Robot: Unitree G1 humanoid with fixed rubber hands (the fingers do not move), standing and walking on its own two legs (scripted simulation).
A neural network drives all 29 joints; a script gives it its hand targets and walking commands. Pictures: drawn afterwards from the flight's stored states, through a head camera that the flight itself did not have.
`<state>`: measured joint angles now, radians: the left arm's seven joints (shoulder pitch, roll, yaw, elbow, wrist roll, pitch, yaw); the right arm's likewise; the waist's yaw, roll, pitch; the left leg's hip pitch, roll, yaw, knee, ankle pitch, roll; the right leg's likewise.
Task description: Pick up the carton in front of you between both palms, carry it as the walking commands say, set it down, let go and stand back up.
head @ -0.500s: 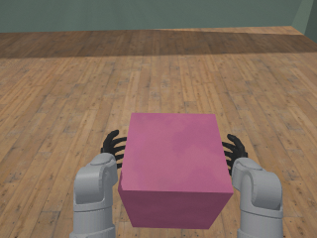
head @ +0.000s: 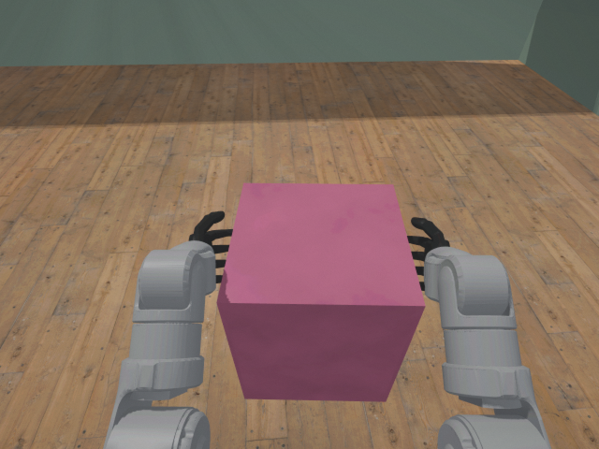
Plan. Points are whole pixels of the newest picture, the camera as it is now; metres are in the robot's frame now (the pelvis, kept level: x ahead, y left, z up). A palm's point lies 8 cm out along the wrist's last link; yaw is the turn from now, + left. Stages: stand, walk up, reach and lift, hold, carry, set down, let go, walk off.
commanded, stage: carry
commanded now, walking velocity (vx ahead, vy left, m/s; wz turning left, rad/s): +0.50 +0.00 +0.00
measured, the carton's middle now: (316, 295) +0.34 +0.00 +0.04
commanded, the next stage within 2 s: none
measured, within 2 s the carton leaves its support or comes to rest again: neither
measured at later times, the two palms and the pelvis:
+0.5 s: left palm (233, 130) +0.67 +0.15 +0.12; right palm (386, 133) +0.68 -0.15 +0.12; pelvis +0.32 -0.01 +0.01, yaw +3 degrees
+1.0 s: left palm (233, 77) +0.93 +0.19 +0.12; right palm (355, 79) +0.93 -0.11 +0.12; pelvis +0.66 +0.04 +0.01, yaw +0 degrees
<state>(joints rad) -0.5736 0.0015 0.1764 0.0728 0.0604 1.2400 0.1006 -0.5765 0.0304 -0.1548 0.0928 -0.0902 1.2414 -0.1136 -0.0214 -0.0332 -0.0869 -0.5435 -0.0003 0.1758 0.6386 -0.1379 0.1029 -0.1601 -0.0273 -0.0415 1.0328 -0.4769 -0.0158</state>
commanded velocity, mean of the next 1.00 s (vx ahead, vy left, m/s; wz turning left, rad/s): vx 0.50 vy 0.00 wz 0.00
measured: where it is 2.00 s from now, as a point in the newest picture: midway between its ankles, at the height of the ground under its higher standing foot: (295, 234)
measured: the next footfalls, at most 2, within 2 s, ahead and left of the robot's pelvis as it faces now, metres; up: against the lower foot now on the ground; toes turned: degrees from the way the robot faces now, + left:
right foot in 0.48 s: +0.47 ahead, -0.09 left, +0.00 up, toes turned -5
left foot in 0.96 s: +0.81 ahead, +0.13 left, +0.00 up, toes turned +11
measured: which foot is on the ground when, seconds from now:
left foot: down 0.00-0.50, up 0.52-0.94, down 0.96-1.00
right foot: up 0.00-0.46, down 0.48-0.98, up 1.00-1.00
